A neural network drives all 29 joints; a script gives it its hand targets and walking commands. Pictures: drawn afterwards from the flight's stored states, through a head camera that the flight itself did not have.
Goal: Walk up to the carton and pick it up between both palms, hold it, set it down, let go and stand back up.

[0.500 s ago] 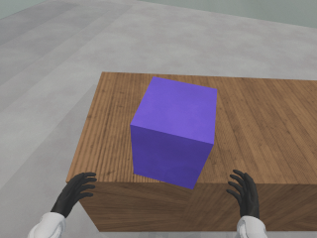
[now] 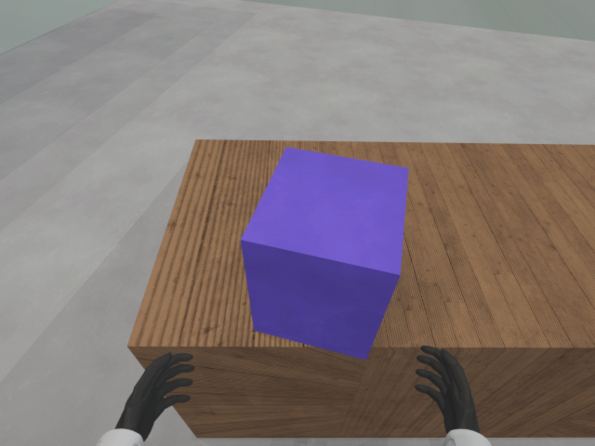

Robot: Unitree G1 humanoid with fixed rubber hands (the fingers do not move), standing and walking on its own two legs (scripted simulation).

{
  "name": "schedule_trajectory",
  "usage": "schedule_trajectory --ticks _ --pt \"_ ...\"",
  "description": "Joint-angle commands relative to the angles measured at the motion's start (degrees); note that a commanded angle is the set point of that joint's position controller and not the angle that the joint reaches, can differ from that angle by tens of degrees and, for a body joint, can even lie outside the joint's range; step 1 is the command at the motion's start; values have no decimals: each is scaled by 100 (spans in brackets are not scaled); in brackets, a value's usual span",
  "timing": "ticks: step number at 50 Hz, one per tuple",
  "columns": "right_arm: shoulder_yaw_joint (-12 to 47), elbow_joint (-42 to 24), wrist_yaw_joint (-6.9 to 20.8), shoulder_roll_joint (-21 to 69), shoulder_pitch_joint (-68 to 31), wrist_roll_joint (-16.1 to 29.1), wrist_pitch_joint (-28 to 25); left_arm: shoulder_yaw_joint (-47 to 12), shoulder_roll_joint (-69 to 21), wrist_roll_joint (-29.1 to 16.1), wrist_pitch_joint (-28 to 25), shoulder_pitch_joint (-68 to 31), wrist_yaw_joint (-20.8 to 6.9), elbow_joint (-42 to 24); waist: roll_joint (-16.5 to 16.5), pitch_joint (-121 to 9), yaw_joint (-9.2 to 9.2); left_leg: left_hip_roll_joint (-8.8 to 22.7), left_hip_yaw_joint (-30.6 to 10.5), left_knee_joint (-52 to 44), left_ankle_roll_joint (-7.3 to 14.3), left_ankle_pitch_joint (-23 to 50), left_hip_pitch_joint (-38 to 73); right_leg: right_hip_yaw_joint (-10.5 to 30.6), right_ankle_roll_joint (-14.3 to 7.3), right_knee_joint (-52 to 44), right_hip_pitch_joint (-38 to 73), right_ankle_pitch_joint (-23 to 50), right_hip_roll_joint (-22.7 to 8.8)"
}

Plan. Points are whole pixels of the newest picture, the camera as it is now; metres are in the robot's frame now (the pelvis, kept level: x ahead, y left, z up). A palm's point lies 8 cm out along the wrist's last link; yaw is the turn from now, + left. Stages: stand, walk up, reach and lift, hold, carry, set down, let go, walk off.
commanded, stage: set down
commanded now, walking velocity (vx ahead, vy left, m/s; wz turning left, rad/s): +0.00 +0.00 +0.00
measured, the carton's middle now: (326, 254) +0.42 -0.01 +0.00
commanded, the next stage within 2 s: let go in 1.10 s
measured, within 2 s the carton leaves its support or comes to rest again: neither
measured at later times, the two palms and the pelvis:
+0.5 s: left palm (151, 435) +0.16 +0.22 -0.06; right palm (472, 442) +0.16 -0.20 -0.06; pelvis +0.00 +0.00 +0.00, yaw +0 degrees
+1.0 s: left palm (162, 443) +0.15 +0.21 -0.07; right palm out of the picture +0.14 -0.22 -0.08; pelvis +0.00 -0.01 +0.00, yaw +0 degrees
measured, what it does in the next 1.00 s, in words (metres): stands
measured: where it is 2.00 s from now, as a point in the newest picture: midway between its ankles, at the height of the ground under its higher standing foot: outside the picture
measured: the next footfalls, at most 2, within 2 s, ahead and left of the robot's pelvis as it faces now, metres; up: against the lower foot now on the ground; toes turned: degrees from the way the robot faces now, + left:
none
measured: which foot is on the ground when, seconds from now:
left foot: down 0.00-1.00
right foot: down 0.00-1.00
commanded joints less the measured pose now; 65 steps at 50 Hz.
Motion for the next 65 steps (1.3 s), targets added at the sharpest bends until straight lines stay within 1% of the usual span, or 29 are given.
schedule_trajectory --ticks 1,2,3,5,7,8,11,12,13,14,15,23,24,25,28,29,30,33,38,40,41,44,47,48,49,52,53,56,65 --pt "-545 -272 180 -658 -28 -206 -176 604 531 534 92 -185 97 -835 893 -406 31 -48 -222 -646 -647 1593 1106 -466 -414 -394 -809 366 344" --pt "-588 -118 254 -761 -128 -222 -122 553 374 615 215 -177 118 -626 910 -280 -49 -30 -289 -707 -647 1478 1149 -447 -422 -433 -971 310 344" --pt "-544 -743 135 -486 64 -192 -234 640 617 405 86 -159 57 -1095 646 -617 -46 -104 -183 -587 -570 1580 1119 -425 -378 -410 -686 590 302" --pt "-671 -93 289 -778 -325 -288 -81 522 345 650 320 -362 157 -637 979 -249 17 -46 -212 -756 -634 1259 990 -474 -427 -435 -959 154 355" --pt "-636 -58 367 -819 -306 -315 -23 488 243 678 430 -309 224 -604 926 -153 -15 -25 -227 -823 -622 1202 1035 -512 -417 -427 -989 154 382" --pt "-750 -133 408 -831 -443 -343 9 494 312 646 444 -498 249 -757 895 -364 90 -13 -247 -844 -589 928 934 -455 -419 -419 -937 66 341" --pt "-827 -100 493 -911 -476 -408 98 473 229 721 584 -437 366 -641 962 -242 36 56 -380 -978 -631 630 820 -503 -424 -258 -950 -1 326" --pt "-815 -253 475 -810 -429 -447 105 509 248 687 561 -450 363 -710 815 -303 6 4 -296 -942 -590 618 819 -505 -395 -318 -911 57 307" --pt "-846 108 559 -945 -542 -474 173 422 98 818 678 -498 414 -546 1075 -176 -32 4 -293 -1007 -646 697 858 -544 -427 -326 -1033 9 345" --pt "-890 192 607 -1006 -572 -496 193 440 65 893 694 -532 438 -521 1085 -141 18 32 -312 -1056 -677 547 781 -571 -418 -313 -992 -62 364" --pt "-880 -88 574 -892 -533 -504 135 451 87 757 719 -562 433 -584 852 -278 14 20 -300 -1052 -655 577 733 -547 -389 -283 -898 87 338" --pt "-903 278 784 -1178 -375 -605 104 539 -13 1066 949 -354 574 -535 838 -440 4 -29 -156 -864 -635 1214 1071 -562 -387 -318 -1079 405 390" --pt "-867 321 776 -1189 -448 -619 118 551 -23 1012 982 -422 536 -372 706 -406 -125 -111 -32 -870 -559 1090 1052 -547 -407 -391 -1087 332 369" --pt "-966 331 818 -1257 -520 -639 108 581 -74 1078 1020 -386 584 -452 871 -509 -76 -62 -95 -863 -583 1186 1099 -586 -397 -303 -1103 475 372" --pt "-979 626 921 -1338 -675 -713 195 520 -139 1153 1125 -625 662 -326 836 -391 -7 -43 -96 -977 -573 890 1008 -601 -415 -302 -1225 191 382" --pt "-1002 607 954 -1361 -548 -716 179 494 -108 1178 1154 -554 701 -474 872 -453 -75 -27 -128 -975 -584 860 1028 -593 -407 -261 -1155 267 373" --pt "-933 288 901 -1226 -453 -683 101 473 -32 1017 1085 -539 666 -479 552 -518 -168 -89 -78 -960 -520 715 1039 -524 -380 -315 -1082 252 335" --pt "-1004 588 1007 -1477 -578 -720 126 506 -86 1236 1196 -520 747 -478 766 -526 -62 -53 -60 -836 -567 1103 1058 -570 -404 -316 -1117 417 367" --pt "-919 618 1077 -1515 -672 -703 123 478 -211 1217 1272 -553 752 -175 540 -540 -173 -122 3 -896 -497 1055 1115 -573 -399 -379 -1166 388 346" --pt "-1005 948 1192 -1678 -750 -749 167 457 -306 1390 1324 -598 858 -215 830 -481 -113 -9 -121 -957 -585 1093 1138 -645 -438 -292 -1252 304 412" --pt "-953 626 1118 -1440 -590 -746 109 477 -195 1246 1230 -472 794 -271 595 -523 -215 -86 -37 -933 -522 961 1086 -565 -403 -365 -1125 382 313" --pt "-1005 896 1180 -1577 -762 -791 180 407 -357 1293 1352 -703 859 -111 637 -444 -194 -83 -36 -1046 -449 699 1109 -572 -438 -389 -1371 110 321" --pt "-999 1052 1206 -1759 -899 -817 168 442 -322 1351 1378 -674 861 -7 652 -447 -155 -122 20 -995 -471 1105 1205 -658 -414 -362 -1394 341 376" --pt "-980 883 1164 -1630 -837 -801 137 408 -273 1253 1342 -733 838 -48 470 -556 -199 -132 11 -995 -434 838 1133 -576 -404 -382 -1352 221 339" --pt "-1017 984 1219 -1714 -926 -841 162 461 -342 1399 1385 -749 894 -8 679 -423 -156 -114 21 -1009 -462 933 1122 -640 -422 -386 -1414 246 363" --pt "-972 919 1202 -1649 -865 -781 105 426 -299 1303 1349 -716 869 -12 547 -635 -137 -125 22 -966 -481 1060 1182 -602 -397 -335 -1249 378 363" --pt "-981 1038 1238 -1729 -832 -764 112 491 -305 1408 1362 -614 896 -30 718 -592 -136 -102 -13 -943 -498 1330 1235 -642 -409 -291 -1320 505 375" --pt "-943 1039 1168 -1683 -741 -760 45 450 -265 1327 1307 -549 810 4 402 -574 -172 -200 58 -863 -473 1401 1289 -581 -366 -385 -1339 609 345" --pt "-958 1018 1132 -1788 -738 -686 -26 515 -219 1346 1229 -606 790 -239 487 -543 -212 -171 10 -834 -459 1533 1413 -585 -332 -406 -1252 691 336"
